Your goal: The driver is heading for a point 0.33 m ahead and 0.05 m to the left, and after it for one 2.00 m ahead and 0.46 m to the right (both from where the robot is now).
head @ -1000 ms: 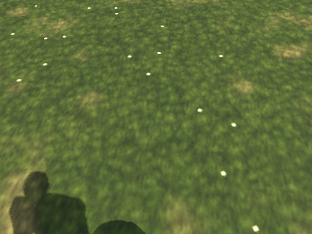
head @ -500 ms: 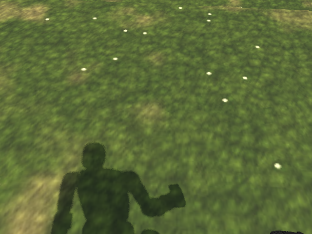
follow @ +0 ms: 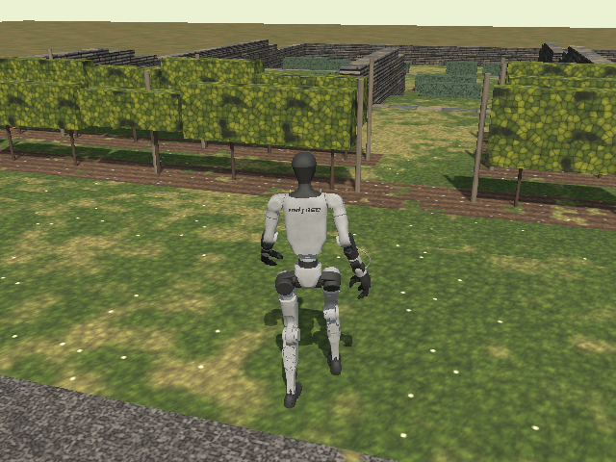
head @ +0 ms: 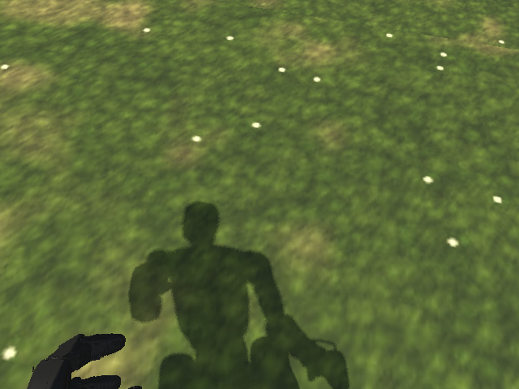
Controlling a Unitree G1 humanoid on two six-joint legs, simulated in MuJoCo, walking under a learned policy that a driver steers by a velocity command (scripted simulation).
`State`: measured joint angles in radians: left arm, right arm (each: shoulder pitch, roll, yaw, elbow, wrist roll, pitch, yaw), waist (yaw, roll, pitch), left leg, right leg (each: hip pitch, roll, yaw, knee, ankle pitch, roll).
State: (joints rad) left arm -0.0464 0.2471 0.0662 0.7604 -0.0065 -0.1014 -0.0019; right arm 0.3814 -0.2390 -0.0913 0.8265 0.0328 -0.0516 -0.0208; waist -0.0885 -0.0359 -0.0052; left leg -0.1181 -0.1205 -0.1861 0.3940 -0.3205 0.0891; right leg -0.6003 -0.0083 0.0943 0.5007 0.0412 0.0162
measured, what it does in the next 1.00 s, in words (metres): walks ahead, turning right: right foot, then left foot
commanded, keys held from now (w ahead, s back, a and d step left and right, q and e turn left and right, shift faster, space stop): w+q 0.14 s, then e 0.86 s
